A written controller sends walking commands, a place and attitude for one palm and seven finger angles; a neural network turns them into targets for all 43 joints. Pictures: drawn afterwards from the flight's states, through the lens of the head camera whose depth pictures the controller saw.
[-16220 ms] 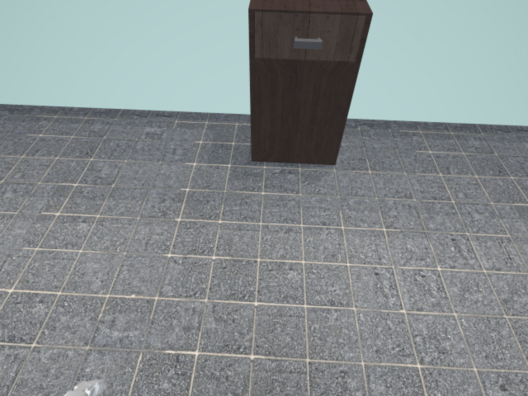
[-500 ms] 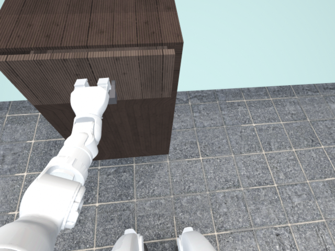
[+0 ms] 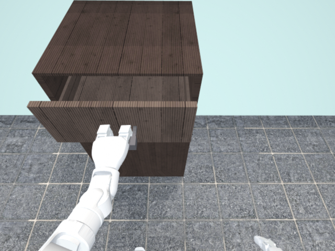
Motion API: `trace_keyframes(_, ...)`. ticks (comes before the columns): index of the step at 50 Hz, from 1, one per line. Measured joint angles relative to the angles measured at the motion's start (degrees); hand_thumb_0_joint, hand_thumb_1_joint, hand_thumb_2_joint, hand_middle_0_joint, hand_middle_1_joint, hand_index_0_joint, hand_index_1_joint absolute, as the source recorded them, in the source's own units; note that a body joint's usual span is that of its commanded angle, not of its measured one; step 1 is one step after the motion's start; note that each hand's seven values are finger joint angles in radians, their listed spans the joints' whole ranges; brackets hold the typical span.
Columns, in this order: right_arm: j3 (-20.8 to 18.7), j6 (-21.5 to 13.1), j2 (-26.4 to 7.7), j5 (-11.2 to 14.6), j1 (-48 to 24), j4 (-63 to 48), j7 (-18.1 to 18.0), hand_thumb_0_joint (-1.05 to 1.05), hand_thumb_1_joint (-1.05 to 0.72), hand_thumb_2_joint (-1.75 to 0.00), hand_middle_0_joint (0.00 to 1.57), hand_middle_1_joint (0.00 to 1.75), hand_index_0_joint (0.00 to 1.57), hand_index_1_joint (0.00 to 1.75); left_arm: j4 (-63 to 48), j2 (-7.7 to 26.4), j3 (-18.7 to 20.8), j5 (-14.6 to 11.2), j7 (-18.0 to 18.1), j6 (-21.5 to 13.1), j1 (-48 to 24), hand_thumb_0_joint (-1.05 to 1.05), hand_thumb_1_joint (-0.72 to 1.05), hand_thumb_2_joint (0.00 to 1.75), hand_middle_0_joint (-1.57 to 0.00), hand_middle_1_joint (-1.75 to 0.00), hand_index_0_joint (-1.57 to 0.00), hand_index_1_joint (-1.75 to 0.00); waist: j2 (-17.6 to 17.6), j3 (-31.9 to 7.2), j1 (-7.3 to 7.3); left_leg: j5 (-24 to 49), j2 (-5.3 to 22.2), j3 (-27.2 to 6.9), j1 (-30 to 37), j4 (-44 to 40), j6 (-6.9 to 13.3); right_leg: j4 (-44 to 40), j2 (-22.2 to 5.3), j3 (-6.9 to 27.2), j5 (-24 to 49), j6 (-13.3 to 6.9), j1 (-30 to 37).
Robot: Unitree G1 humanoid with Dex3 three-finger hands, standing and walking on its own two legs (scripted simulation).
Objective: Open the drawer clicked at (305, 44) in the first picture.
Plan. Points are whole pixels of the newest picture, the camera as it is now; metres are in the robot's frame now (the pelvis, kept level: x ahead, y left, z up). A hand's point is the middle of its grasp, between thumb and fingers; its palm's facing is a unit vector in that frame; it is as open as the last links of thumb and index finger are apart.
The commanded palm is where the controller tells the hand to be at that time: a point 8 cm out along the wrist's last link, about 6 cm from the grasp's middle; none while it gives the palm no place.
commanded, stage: pull the drawer open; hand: left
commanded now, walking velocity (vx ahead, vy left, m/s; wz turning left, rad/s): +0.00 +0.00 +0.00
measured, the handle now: (117, 136) +0.42 +0.15 -0.02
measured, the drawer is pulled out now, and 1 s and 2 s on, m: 0.11 0.30 0.30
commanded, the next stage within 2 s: open the thumb to release the handle in 1.16 s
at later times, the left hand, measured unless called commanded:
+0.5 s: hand (110, 205) +0.24 +0.14 -0.04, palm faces -0.01 -0.11 -0.99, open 6.3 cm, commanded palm +0.19 +0.15 +0.01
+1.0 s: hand (106, 235) +0.18 +0.14 -0.04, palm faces +0.00 -0.14 -0.99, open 6.4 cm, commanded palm +0.12 +0.15 +0.01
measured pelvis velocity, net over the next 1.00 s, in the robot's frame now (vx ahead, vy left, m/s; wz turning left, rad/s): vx -0.03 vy -0.04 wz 0.01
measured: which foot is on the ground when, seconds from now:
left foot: down 0.00-1.00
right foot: down 0.00-1.00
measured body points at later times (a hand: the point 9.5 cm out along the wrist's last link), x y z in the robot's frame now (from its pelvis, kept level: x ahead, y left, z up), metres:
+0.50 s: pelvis -0.01 -0.02 +0.00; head +0.03 -0.04 +0.44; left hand +0.23 +0.15 +0.01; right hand +0.18 -0.23 -0.12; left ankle -0.02 +0.09 -0.69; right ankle -0.04 -0.11 -0.69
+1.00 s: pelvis -0.03 -0.04 -0.02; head +0.02 -0.07 +0.42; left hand +0.17 +0.15 +0.01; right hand +0.18 -0.26 -0.12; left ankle -0.02 +0.09 -0.69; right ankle -0.04 -0.11 -0.69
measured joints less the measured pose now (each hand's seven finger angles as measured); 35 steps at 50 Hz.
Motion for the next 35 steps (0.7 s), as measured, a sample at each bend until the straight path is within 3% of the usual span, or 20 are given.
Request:
trace_keyframes(8, 0.86, -0.07, 0.17, 0.33, -3.04, -3.31, 0.91, 0.00, -0.90, -0.90, 0.20, 0.30, 0.20, 0.30, -10.64, -0.17, -2.63, -0.12, -1.30, 0.95, 10.91, 0.03, 0.65, 0.75, -0.24, -1.35, -0.36, -1.30, 0.02, 0.33, 1.49, -0.21, -0.26, -0.31, 3.11, -0.73, -0.35, -0.33, -0.21, -0.26, -0.54, -0.33, 3.04)
trace_keyframes(21, 2.18, -0.68, 0.68, -0.50, -4.22, -3.85, 1.89, 0.01, -0.90, -0.90, 0.20, 0.30, 0.20, 0.30, -21.66, 0.62, -3.35, 1.26, 0.20, -1.30, 24.49, 0.03, 0.63, 0.78, -0.23, -1.35, -0.37, -1.31, 0.38, 1.03, 3.39, -0.76, -0.41, -0.93, 3.96, 1.34, -1.24, 2.90, -0.32, -1.01, -1.98, -1.31, 3.58)
trace_keyframes(35, 2.75, -2.08, 0.23, -1.27, -4.01, -5.05, 2.26, 0.01, -0.90, -0.90, 0.20, 0.30, 0.20, 0.30, -31.72, 2.17, -0.64, 0.88, 0.48, -4.69, 37.81, 0.05, 0.63, 0.76, -0.23, -1.35, -0.38, -1.31, 0.17, 1.23, 3.70, -0.47, -0.08, -0.30, 3.21, 3.02, -2.19, 6.52, -0.04, -0.53, -2.47, -2.32, 1.70)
